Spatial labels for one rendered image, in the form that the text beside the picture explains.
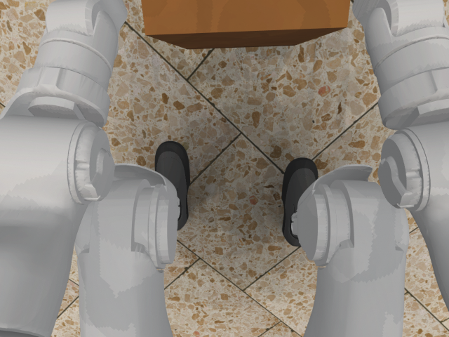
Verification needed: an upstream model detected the carton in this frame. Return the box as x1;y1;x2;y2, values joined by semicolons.
141;0;350;49

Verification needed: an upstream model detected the left robot shin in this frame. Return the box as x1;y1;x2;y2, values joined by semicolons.
74;163;180;257

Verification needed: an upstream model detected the robot right forearm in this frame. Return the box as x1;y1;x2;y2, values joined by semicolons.
352;0;449;130

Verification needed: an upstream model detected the left robot foot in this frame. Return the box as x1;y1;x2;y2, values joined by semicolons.
155;141;190;230

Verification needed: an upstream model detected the robot left forearm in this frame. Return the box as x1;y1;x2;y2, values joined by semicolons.
0;0;128;128

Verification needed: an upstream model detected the left robot upper arm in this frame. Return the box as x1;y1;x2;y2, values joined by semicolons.
0;114;115;337

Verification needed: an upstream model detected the right robot upper arm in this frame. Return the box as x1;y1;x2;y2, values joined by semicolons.
377;121;449;312

